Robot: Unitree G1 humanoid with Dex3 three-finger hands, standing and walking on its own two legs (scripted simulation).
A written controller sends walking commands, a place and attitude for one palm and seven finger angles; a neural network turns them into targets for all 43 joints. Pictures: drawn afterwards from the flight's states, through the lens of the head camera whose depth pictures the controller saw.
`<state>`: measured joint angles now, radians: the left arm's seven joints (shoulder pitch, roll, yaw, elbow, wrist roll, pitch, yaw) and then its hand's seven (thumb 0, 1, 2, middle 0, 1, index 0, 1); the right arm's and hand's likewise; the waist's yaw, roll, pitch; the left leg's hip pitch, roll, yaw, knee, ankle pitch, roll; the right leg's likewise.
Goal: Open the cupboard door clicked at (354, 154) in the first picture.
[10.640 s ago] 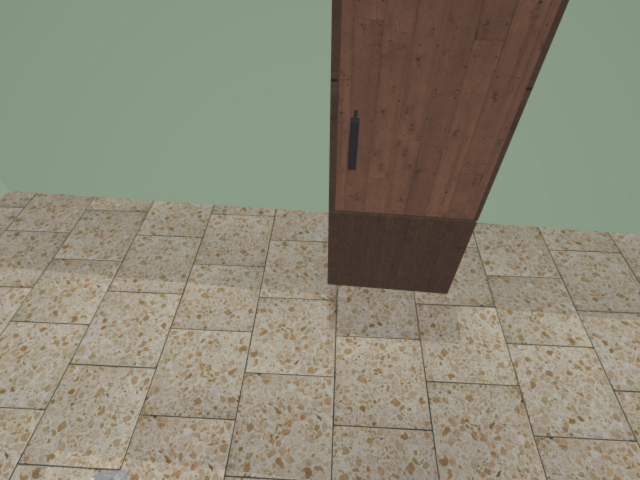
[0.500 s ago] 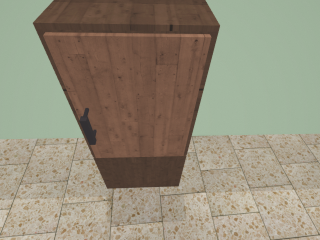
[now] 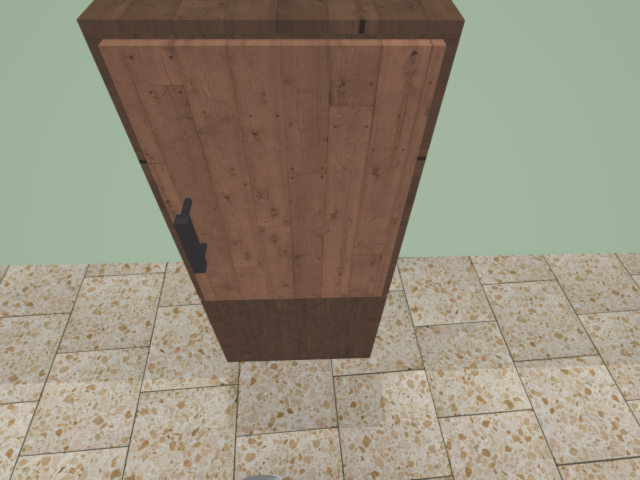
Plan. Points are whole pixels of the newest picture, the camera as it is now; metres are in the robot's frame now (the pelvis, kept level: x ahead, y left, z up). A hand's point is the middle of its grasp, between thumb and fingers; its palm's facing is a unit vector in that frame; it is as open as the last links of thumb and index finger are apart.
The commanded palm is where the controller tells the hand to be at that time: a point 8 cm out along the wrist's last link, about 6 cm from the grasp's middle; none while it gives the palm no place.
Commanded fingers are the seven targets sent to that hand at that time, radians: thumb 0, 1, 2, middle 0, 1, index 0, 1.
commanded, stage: come to a stop and stand still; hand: left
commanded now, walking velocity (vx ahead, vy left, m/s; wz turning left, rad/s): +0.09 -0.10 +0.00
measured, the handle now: (193, 236) +0.50 +0.25 -0.06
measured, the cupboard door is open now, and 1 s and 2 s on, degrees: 0 0 0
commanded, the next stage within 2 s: look again from close up in 0.96 s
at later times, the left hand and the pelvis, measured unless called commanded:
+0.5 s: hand out of the picture -0.06 +0.21 -0.17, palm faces +0.01 -0.99 -0.15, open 7.4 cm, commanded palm none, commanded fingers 0.00 0.90 0.90 -0.20 -0.30 -0.20 -0.30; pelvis -0.04 +0.04 +0.01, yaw +0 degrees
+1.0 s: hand out of the picture -0.10 +0.16 -0.17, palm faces +0.03 -1.00 -0.09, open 7.4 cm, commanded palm none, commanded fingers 0.00 0.90 0.90 -0.20 -0.30 -0.20 -0.30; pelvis -0.07 +0.03 +0.01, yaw -1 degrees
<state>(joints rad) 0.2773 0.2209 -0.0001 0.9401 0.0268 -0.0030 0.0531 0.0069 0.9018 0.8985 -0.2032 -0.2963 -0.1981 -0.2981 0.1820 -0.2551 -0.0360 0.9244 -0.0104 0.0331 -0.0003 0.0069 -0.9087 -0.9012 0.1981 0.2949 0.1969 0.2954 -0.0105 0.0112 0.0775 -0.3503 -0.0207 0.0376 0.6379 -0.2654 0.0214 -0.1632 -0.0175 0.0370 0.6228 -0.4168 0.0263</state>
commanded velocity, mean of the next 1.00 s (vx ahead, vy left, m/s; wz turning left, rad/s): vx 0.05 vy -0.07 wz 0.00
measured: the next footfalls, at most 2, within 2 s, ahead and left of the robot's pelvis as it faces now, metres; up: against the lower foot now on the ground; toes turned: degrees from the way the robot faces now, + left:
right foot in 0.72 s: -0.06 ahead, -0.07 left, +0.00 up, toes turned -3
left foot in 0.92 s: +0.00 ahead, +0.13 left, +0.00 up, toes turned +0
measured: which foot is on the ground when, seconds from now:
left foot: down 0.00-0.74, up 0.76-0.90, down 0.92-1.00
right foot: down 0.00-0.34, up 0.36-0.70, down 0.72-1.00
